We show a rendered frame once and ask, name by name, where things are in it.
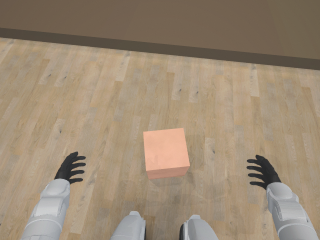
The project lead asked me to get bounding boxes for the right robot shin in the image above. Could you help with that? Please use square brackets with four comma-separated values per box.
[188, 215, 201, 221]

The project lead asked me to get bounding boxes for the left robot thigh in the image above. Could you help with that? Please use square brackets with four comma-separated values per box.
[109, 215, 146, 240]

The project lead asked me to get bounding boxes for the left robot hand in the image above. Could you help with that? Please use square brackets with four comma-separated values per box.
[54, 151, 86, 184]

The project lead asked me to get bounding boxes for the robot right forearm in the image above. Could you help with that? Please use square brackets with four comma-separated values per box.
[266, 182, 319, 240]

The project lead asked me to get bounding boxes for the carton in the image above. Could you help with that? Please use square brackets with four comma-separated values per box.
[143, 128, 190, 180]

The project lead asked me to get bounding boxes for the robot left forearm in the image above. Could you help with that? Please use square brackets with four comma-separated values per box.
[20, 178, 70, 240]

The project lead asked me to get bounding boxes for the right robot hand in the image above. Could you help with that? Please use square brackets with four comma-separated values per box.
[246, 155, 281, 190]

